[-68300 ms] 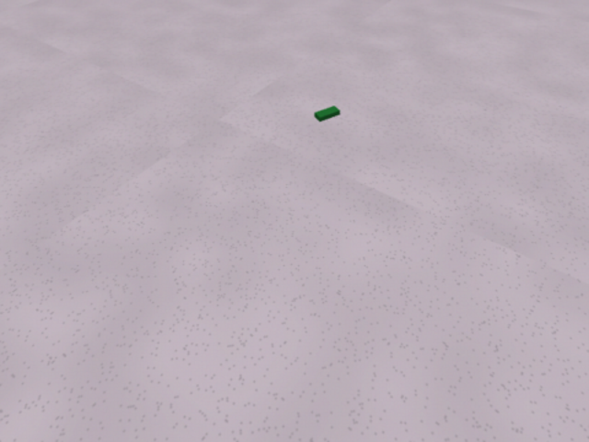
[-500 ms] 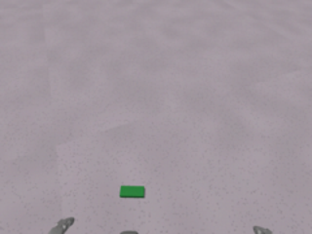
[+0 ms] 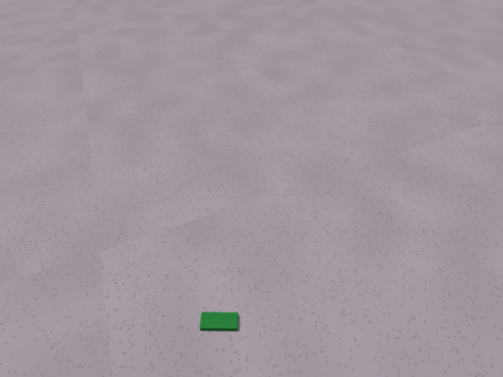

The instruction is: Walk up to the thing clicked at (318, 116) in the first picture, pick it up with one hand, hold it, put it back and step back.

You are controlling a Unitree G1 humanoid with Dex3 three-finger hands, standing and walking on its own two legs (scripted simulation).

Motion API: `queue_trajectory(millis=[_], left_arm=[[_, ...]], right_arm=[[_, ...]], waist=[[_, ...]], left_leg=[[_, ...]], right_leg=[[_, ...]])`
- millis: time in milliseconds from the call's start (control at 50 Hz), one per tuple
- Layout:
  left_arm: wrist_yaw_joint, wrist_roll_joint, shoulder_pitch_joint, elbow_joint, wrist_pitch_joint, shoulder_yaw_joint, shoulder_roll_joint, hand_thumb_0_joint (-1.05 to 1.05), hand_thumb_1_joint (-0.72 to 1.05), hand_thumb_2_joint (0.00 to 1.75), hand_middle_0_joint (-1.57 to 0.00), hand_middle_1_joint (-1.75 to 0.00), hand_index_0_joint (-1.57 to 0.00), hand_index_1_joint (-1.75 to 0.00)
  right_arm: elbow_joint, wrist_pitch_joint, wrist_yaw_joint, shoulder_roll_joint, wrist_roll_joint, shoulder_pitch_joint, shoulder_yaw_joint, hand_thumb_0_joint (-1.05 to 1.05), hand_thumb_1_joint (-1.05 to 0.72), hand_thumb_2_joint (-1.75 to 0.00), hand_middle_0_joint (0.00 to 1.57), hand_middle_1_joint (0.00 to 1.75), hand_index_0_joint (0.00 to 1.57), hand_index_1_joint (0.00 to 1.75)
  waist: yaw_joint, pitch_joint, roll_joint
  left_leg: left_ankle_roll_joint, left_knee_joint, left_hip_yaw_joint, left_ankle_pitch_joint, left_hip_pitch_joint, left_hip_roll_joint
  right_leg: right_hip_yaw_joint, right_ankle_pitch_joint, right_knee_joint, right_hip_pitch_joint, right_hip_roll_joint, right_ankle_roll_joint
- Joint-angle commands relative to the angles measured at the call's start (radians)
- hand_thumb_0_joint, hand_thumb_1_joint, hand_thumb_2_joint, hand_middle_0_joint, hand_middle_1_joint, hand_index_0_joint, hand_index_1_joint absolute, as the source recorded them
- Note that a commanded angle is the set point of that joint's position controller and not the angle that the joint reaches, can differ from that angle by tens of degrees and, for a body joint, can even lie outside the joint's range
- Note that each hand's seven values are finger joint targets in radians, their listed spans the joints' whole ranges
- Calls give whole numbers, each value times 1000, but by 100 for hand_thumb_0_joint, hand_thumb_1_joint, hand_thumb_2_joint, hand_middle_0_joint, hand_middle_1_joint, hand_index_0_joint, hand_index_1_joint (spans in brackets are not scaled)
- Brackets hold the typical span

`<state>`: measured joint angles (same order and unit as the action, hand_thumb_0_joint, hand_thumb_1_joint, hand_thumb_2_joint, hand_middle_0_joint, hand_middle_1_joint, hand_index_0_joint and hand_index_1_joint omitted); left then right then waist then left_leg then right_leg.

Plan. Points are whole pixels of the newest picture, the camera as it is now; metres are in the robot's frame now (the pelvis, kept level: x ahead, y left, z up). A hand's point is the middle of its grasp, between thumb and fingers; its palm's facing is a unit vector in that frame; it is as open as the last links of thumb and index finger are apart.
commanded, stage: stand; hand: left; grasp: from above
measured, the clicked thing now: (219, 321) +0.47 +0.18 -0.76
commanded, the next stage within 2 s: step back in 1.72 s
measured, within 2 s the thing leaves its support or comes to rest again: neither
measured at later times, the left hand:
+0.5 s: hand out of the picture +0.06 +0.22 -0.16, palm faces +0.00 -0.95 -0.32, open 7.4 cm
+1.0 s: hand out of the picture +0.09 +0.23 -0.15, palm faces -0.01 -0.95 -0.32, open 7.4 cm
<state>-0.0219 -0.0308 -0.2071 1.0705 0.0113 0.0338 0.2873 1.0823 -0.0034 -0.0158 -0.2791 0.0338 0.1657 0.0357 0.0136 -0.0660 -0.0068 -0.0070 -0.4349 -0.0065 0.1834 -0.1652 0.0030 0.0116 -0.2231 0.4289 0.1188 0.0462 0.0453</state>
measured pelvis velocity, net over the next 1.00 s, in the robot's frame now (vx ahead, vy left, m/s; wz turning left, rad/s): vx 0.02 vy -0.01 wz -0.02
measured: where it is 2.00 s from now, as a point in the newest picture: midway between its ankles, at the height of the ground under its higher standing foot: outside the picture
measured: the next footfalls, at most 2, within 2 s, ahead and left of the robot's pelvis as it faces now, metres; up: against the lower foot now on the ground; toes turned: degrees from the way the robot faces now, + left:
none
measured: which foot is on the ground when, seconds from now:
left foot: down 0.00-1.00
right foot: down 0.00-1.00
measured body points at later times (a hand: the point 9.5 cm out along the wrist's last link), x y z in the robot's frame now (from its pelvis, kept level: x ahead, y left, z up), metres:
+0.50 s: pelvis +0.00 -0.01 +0.00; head +0.00 -0.02 +0.45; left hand +0.06 +0.27 -0.14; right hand +0.06 -0.30 -0.14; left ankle +0.04 +0.11 -0.74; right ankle +0.01 -0.15 -0.74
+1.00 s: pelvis +0.02 -0.01 +0.01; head +0.02 -0.01 +0.46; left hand +0.09 +0.28 -0.13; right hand +0.07 -0.30 -0.13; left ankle +0.04 +0.11 -0.74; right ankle +0.01 -0.15 -0.74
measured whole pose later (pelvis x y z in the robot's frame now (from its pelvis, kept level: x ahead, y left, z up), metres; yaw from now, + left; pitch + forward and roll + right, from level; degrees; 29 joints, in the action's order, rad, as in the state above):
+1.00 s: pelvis +0.02 -0.01 +0.01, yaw -1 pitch -4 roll +0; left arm -0.01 -0.01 -0.13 1.13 0.00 0.03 0.31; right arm 1.15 -0.01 -0.01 -0.31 0.02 0.12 0.01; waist 0.00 -0.06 0.00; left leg 0.01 -0.34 -0.02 0.16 -0.12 -0.02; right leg 0.02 -0.19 0.34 0.08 0.03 0.03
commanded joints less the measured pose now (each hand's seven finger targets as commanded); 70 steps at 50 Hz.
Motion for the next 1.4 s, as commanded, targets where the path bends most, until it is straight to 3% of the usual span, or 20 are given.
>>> queue_trajectory(millis=[0, 20, 140, 240, 380, 400, 500, 660, 800, 840, 980, 1060, 1120, 1180, 1260, 1320, 1380], left_arm=[[-13, -3, 16, -33, -23, 35, 181, 0, 90, 90, -20, -30, -20, -30], [-12, -2, 8, -28, -26, 35, 180, 0, 90, 90, -20, -30, -20, -30], [-12, 1, 46, -22, -35, 30, 196, 0, 90, 90, -20, -30, -20, -30], [-11, 7, 60, -12, -33, 33, 211, 0, 90, 90, -20, -30, -20, -30], [-8, 10, 59, 2, -35, 32, 211, 0, 90, 90, -20, -30, -20, -30], [-8, 10, 64, 6, -33, 30, 208, 0, 90, 90, -20, -30, -20, -30], [-7, 11, 72, 6, -35, 28, 207, 0, 90, 90, -20, -30, -20, -30], [-3, 13, 87, 12, -32, 27, 208, 0, 90, 90, -20, -30, -20, -30], [-2, 15, 98, 9, -34, 28, 216, 0, 90, 90, -20, -30, -20, -30], [-1, 15, 103, 9, -33, 28, 218, 0, 90, 90, -20, -30, -20, -30], [0, 17, 103, 13, -35, 25, 219, 0, 90, 90, -20, -30, -20, -30], [2, 17, 110, 11, -31, 24, 225, 0, 90, 90, -20, -30, -20, -30], [4, 15, 110, 8, -31, 25, 230, 0, 90, 90, -20, -30, -20, -30], [5, 16, 112, 8, -34, 25, 237, 0, 90, 90, -20, -30, -20, -30], [7, 16, 108, 9, -35, 22, 237, 0, 90, 90, -20, -30, -20, -30], [6, 18, 114, 1, -40, 21, 241, 0, 90, 90, -20, -30, -20, -30], [5, 20, 121, -1, -40, 23, 252, 0, 90, 90, -20, -30, -20, -30]], right_arm=[[-53, -15, -7, -202, -6, -55, 43, 0, -90, -90, 20, 30, 20, 30], [-54, -17, -6, -202, -6, -64, 43, 0, -90, -90, 20, 30, 20, 30], [-29, -19, -2, -203, -11, -44, 39, 0, -90, -90, 20, 30, 20, 30], [-18, -17, -2, -212, -10, -48, 32, 0, -90, -90, 20, 30, 20, 30], [-9, -19, -2, -220, -13, -57, 27, 0, -90, -90, 20, 30, 20, 30], [-3, -17, -2, -207, -15, -47, 22, 0, -90, -90, 20, 30, 20, 30], [0, -21, -3, -218, -15, -56, 20, 0, -90, -90, 20, 30, 20, 30], [13, -21, -3, -213, -16, -58, 12, 0, -90, -90, 20, 30, 20, 30], [15, -28, -5, -233, -16, -69, 17, 0, -90, -90, 20, 30, 20, 30], [17, -27, -5, -231, -15, -72, 15, 0, -90, -90, 20, 30, 20, 30], [20, -29, -4, -234, -18, -82, 15, 0, -90, -90, 20, 30, 20, 30], [19, -26, -2, -243, -17, -89, 16, 0, -90, -90, 20, 30, 20, 30], [18, -27, 0, -248, -18, -91, 16, 0, -90, -90, 20, 30, 20, 30], [12, -29, 1, -247, -17, -106, 17, 0, -90, -90, 20, 30, 20, 30], [15, -27, 4, -248, -19, -98, 17, 0, -90, -90, 20, 30, 20, 30], [13, -27, 5, -256, -19, -103, 19, 0, -90, -90, 20, 30, 20, 30], [14, -26, 6, -249, -19, -96, 15, 0, -90, -90, 20, 30, 20, 30]], waist=[[4, -36, -29], [7, 2, -16], [-14, 16, 15], [-13, 5, -4], [-11, 32, 2], [-14, 5, 8], [-12, 38, 11], [-14, 32, 0], [-12, 70, 3], [-14, 50, -2], [-11, 73, 12], [-15, 32, -1], [-13, 32, -12], [-10, 58, 1], [-18, 47, 18], [-16, 80, 6], [-21, 66, 7]], left_leg=[[-14, 181, 146, 215, -70, -101], [-16, 163, 135, 168, -28, -100], [-12, 122, 106, 50, 40, -97], [-13, 149, 107, 76, 11, -101], [-15, 138, 98, 5, 53, -108], [-12, 148, 100, 32, 25, -105], [-10, 137, 92, -61, 58, -113], [-7, 158, 88, -43, 47, -114], [-8, 143, 81, -152, 89, -126], [-8, 153, 81, -94, 64, -122], [-11, 142, 80, -162, 94, -129], [-7, 168, 84, -53, 69, -126], [-6, 180, 90, -27, 49, -125], [-11, 166, 88, -79, 78, -130], [-8, 164, 87, -58, 82, -127], [-10, 146, 82, -122, 102, -130], [-6, 156, 81, -109, 80, -128]], right_leg=[[39, -67, -95, 51, 40, -47], [51, -42, -104, 43, 51, -51], [77, -35, -148, 72, 69, -53], [74, -21, -144, 52, 64, -53], [80, 35, -153, 41, 71, -56], [72, 4, -151, 47, 64, -54], [77, 70, -153, 25, 72, -55], [72, 74, -151, 17, 66, -55], [68, 145, -142, 1, 71, -53], [68, 110, -150, 8, 69, -52], [66, 158, -139, -4, 75, -51], [68, 69, -156, 35, 69, -55], [68, 65, -154, 23, 70, -56], [70, 82, -144, 18, 75, -59], [71, 54, -160, 43, 71, -57], [76, 118, -157, 17, 79, -58], [75, 110, -155, 12, 79, -59]])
